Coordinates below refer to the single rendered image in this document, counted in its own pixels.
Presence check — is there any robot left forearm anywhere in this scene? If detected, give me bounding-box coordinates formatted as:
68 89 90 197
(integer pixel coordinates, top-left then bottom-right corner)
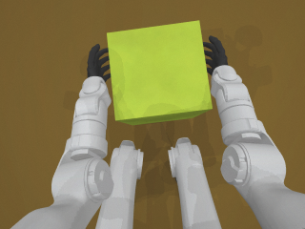
51 76 112 190

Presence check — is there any left robot upper arm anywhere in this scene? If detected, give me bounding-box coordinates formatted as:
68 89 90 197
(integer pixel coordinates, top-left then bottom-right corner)
11 157 114 229

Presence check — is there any left robot hand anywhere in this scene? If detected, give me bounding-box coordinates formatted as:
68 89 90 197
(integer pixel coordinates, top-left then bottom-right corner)
87 44 112 82

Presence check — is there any robot shin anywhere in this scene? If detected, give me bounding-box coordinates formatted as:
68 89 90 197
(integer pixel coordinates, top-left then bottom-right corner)
110 140 136 167
174 137 203 164

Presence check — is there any robot right forearm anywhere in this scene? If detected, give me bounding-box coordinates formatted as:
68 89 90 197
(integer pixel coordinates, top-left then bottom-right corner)
211 65 286 175

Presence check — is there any robot left shin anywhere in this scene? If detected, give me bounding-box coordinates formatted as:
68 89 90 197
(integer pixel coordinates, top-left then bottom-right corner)
110 140 136 167

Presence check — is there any carton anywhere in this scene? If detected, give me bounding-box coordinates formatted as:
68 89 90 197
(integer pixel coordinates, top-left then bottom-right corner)
107 20 213 125

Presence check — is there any robot right shin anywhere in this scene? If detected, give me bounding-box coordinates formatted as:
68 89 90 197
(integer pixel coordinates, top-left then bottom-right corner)
174 137 203 164

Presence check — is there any right robot hand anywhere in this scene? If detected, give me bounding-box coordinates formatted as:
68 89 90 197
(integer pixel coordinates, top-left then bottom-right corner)
202 35 228 75

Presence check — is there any right robot upper arm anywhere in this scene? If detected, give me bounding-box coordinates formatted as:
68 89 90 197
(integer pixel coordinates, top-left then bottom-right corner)
220 142 305 229

